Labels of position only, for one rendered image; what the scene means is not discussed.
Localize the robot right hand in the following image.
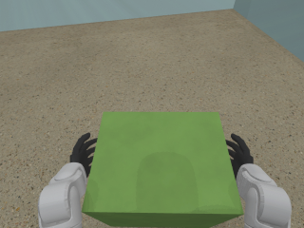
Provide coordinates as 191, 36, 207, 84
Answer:
225, 133, 254, 180

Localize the left robot forearm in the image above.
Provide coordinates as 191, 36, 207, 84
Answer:
37, 162, 87, 228

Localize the robot left hand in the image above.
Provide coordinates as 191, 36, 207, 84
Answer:
69, 132, 98, 177

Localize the right robot forearm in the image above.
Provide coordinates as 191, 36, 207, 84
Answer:
236, 163, 292, 228

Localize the carton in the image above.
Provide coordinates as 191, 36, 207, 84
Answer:
82, 111, 244, 228

